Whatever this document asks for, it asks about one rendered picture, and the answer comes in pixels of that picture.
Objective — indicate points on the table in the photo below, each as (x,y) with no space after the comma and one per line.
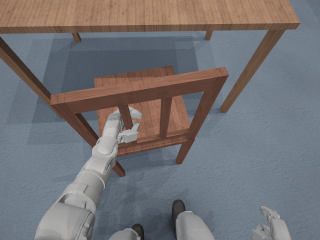
(103,16)

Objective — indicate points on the robot right shin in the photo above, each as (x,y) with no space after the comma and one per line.
(185,212)

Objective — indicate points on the robot left upper arm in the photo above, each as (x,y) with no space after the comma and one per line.
(67,222)

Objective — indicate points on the chair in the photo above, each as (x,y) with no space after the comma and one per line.
(157,94)

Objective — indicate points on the robot left foot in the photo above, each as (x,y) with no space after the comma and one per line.
(139,229)

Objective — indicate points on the right robot hand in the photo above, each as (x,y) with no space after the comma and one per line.
(278,229)

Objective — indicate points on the left robot forearm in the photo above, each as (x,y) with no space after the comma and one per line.
(86,189)

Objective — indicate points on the left robot hand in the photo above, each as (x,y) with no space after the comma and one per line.
(114,126)

